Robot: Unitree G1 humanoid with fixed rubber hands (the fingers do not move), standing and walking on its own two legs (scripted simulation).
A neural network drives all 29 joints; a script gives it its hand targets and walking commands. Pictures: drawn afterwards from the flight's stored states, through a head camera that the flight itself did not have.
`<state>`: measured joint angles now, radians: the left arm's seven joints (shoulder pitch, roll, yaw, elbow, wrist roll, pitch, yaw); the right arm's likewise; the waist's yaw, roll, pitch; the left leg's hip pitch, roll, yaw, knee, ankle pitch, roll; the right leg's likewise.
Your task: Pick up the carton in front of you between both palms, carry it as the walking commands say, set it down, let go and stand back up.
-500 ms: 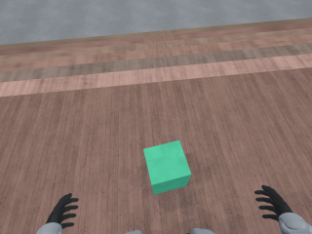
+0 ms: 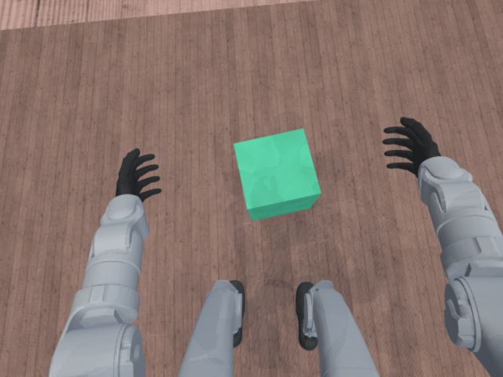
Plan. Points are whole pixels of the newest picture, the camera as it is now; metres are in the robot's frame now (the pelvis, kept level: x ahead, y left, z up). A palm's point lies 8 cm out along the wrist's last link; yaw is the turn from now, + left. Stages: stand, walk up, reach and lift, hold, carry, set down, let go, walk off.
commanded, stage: reach and lift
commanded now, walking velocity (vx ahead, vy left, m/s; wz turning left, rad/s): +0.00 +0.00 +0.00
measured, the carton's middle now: (275, 179) +0.54 +0.00 -0.56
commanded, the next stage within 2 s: none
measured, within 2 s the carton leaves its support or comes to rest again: neither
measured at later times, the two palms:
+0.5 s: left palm (179, 137) +0.51 +0.19 -0.15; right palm (375, 95) +0.59 -0.19 -0.15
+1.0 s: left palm (203, 176) +0.49 +0.19 -0.38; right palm (346, 153) +0.56 -0.19 -0.39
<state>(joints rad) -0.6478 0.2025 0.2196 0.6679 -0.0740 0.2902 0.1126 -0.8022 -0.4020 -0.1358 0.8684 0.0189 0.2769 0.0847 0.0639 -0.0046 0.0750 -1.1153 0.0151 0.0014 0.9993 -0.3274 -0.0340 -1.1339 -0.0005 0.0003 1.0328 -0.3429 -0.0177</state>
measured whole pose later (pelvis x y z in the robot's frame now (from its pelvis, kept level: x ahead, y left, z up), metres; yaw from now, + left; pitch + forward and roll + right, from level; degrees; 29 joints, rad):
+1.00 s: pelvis -0.02 +0.01 -0.22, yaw +3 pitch +49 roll +6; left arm -1.29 0.14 0.33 0.81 -0.12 0.15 0.21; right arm -1.52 -0.54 -0.05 1.11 0.09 0.14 0.02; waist 0.08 0.02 0.16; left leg -2.12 -0.03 0.02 1.80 -0.53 -0.05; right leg -2.16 0.02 0.08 1.85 -0.54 0.01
